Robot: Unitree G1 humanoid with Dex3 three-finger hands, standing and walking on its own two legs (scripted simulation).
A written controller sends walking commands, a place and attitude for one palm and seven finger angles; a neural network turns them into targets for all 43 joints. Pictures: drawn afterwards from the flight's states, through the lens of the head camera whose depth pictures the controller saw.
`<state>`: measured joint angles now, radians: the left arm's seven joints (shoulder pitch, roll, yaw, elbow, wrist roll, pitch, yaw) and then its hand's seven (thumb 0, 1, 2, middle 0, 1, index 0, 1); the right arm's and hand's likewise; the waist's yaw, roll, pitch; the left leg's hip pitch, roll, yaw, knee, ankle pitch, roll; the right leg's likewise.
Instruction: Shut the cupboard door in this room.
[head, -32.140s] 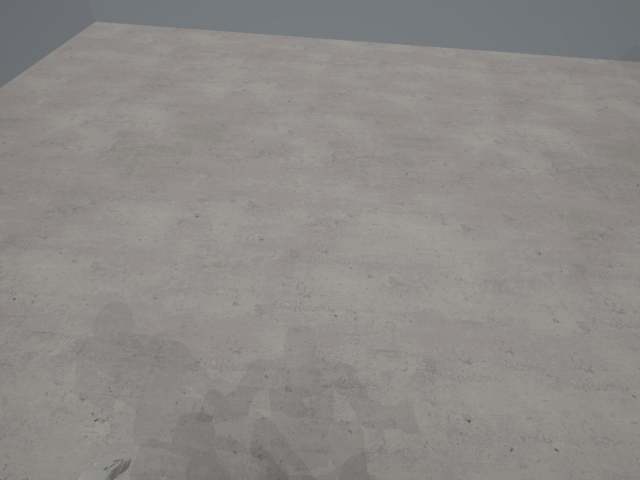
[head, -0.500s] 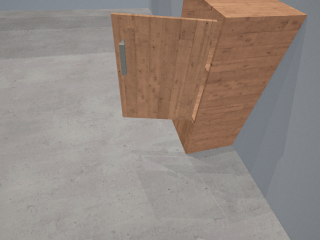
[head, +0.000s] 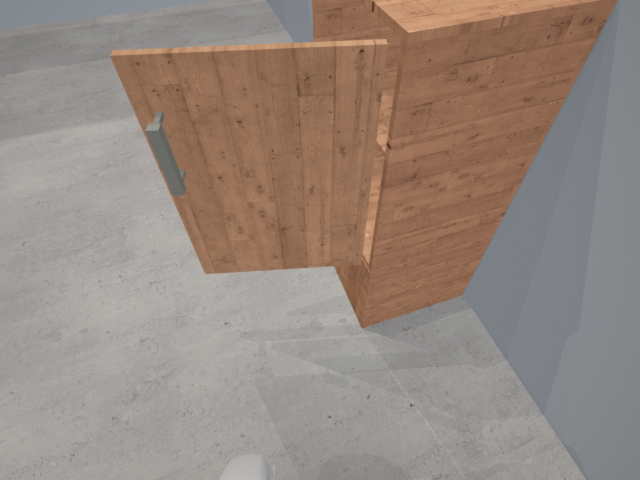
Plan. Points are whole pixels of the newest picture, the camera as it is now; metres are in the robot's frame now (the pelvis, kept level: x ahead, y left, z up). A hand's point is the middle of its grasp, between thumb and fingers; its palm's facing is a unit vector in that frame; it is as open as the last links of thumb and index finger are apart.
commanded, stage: take the last steps up to it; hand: left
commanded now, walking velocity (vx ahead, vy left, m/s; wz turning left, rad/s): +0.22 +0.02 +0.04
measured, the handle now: (169, 154) +0.63 +0.30 +0.03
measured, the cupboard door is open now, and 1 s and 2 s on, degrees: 75 75 75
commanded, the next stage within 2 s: come to a stop and stand still in 0.16 s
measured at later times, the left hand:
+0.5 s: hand out of the picture +0.14 +0.22 -0.17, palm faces +0.04 -0.98 -0.17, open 7.4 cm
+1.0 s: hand (219, 455) +0.18 +0.16 -0.14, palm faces +0.07 -0.96 -0.27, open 7.3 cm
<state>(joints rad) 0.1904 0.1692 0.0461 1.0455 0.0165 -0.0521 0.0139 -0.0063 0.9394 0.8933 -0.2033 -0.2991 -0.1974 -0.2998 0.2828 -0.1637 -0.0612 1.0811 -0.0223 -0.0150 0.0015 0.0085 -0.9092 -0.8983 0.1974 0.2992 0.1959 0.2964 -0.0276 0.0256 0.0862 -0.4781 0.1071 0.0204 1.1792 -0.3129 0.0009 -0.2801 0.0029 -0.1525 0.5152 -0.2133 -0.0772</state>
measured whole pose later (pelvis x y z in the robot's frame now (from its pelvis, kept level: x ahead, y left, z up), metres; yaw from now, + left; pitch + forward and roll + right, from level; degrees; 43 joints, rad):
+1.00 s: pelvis +0.12 -0.03 +0.01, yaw +1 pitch +0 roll +3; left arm 0.19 0.15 0.03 0.98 0.03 0.01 0.03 0.00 0.91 0.89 -0.21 -0.30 -0.20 -0.30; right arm 0.20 -0.23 -0.08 1.05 -0.02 0.07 0.01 0.01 -0.91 -0.90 0.20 0.30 0.20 0.30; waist 0.02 0.03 0.07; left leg -0.37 0.01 -0.02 1.01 -0.39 -0.05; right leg -0.28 -0.07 -0.09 0.47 -0.19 -0.04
